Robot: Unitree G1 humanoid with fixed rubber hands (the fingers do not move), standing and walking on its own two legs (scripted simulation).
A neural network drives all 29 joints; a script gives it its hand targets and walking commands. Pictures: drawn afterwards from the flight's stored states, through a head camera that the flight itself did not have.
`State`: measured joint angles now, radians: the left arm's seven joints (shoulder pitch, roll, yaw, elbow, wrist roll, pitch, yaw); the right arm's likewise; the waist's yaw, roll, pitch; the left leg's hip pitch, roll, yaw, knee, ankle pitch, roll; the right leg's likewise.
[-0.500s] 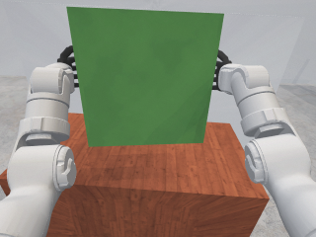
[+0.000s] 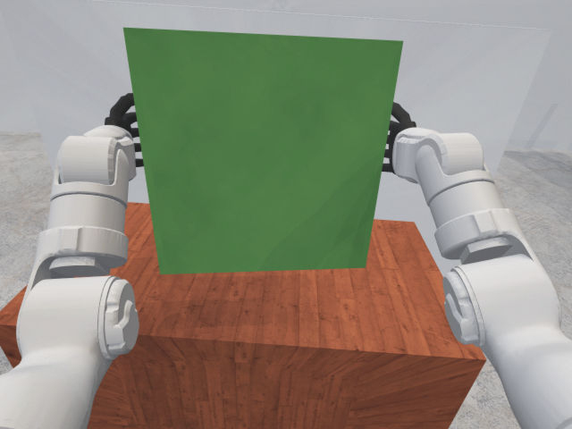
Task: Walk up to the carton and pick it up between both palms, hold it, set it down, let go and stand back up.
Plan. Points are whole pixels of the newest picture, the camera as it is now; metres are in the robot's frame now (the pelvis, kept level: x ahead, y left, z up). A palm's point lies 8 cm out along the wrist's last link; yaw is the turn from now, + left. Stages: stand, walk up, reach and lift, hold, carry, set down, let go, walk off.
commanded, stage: hold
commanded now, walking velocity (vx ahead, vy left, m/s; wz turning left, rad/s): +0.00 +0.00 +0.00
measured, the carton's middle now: (262, 143) +0.43 +0.01 +0.29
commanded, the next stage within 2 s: set down in 1.34 s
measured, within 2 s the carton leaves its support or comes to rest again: neither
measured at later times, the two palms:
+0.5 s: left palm (120, 141) +0.36 +0.19 +0.32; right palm (402, 150) +0.34 -0.17 +0.32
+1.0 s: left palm (119, 137) +0.36 +0.19 +0.32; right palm (406, 144) +0.34 -0.17 +0.33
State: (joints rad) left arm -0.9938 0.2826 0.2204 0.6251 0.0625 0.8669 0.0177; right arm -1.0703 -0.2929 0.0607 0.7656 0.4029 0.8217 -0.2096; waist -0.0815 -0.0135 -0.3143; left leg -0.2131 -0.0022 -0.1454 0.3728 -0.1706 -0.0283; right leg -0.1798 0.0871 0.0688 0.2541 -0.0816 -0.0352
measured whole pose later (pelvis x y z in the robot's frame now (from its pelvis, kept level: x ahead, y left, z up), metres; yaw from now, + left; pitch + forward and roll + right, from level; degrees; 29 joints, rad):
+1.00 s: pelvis +0.00 +0.00 +0.00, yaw +0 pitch +0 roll -1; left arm -1.02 0.27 0.25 0.64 0.08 0.87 0.02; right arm -1.09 -0.30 0.06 0.77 0.40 0.84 -0.21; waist -0.07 0.00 -0.32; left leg -0.21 0.00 -0.14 0.38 -0.17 -0.02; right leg -0.17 0.09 0.08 0.26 -0.08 -0.03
